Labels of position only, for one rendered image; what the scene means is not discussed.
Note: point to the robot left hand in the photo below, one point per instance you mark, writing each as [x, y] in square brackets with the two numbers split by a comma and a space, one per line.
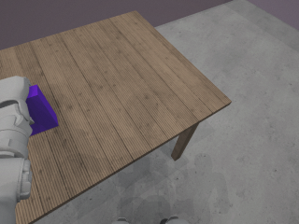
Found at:
[17, 87]

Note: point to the table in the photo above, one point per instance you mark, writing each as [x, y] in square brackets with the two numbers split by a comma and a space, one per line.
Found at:
[119, 90]

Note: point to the sponge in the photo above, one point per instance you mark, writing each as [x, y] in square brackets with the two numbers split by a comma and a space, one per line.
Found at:
[40, 111]

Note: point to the robot left upper arm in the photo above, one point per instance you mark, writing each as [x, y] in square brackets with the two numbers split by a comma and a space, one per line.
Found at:
[15, 185]

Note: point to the left robot shin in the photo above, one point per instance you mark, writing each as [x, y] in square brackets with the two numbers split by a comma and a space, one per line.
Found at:
[122, 219]

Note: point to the robot left forearm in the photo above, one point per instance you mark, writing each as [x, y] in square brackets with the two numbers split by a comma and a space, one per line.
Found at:
[14, 128]

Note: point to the right robot shin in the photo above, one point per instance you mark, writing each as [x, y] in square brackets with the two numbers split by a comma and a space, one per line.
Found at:
[172, 217]

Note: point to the robot shin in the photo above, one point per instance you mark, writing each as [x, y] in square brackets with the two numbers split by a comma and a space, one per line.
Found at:
[172, 217]
[122, 219]

